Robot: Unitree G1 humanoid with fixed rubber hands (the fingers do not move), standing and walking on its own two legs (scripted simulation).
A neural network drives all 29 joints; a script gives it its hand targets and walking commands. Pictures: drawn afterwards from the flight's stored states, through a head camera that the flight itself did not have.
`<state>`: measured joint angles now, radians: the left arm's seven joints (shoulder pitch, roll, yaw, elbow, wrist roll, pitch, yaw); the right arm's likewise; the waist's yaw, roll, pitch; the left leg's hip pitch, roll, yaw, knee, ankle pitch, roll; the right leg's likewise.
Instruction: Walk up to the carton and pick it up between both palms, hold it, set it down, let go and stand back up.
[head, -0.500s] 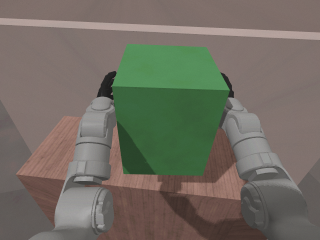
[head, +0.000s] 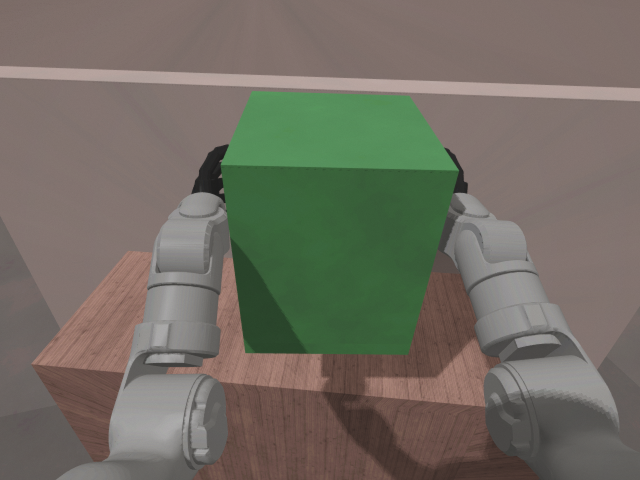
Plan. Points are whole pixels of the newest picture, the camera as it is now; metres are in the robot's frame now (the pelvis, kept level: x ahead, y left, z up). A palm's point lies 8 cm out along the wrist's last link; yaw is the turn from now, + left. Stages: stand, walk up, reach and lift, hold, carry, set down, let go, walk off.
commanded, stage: hold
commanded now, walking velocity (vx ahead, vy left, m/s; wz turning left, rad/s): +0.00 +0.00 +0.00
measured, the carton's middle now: (329, 221) +0.37 +0.00 +0.22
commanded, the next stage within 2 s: none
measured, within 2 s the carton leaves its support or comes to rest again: neither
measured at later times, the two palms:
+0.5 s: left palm (211, 197) +0.39 +0.15 +0.25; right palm (445, 198) +0.39 -0.14 +0.24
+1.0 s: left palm (204, 195) +0.37 +0.15 +0.26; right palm (448, 196) +0.37 -0.14 +0.26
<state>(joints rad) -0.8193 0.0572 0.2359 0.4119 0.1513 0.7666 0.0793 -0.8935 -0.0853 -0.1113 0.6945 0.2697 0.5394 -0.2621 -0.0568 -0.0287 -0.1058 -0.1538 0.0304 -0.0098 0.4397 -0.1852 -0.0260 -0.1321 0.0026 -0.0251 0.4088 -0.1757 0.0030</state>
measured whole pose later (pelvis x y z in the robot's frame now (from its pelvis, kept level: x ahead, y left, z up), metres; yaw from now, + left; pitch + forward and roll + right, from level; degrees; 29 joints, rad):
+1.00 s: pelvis +0.00 +0.00 +0.00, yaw +0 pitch -5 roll -1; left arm -0.86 0.06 0.29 0.38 0.16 0.85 0.06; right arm -0.93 -0.11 -0.07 0.65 0.31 0.63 -0.30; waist -0.06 -0.01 -0.11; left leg -0.17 0.03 -0.01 0.44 -0.18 -0.03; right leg -0.15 0.00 -0.03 0.41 -0.17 0.00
